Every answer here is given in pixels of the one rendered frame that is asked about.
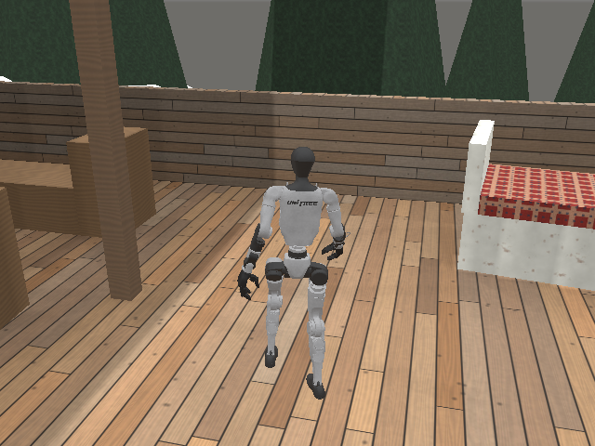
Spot left robot forearm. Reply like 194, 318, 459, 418
242, 223, 265, 273

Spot left robot upper arm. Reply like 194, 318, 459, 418
258, 186, 283, 239

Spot right robot upper arm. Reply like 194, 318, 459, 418
320, 188, 344, 238

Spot right robot forearm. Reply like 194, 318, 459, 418
333, 223, 346, 249

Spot right robot foot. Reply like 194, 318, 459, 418
306, 374, 325, 400

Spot left robot hand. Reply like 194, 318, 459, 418
237, 270, 259, 300

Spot left robot thigh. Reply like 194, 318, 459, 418
265, 257, 284, 310

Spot right robot hand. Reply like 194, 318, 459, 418
322, 243, 343, 260

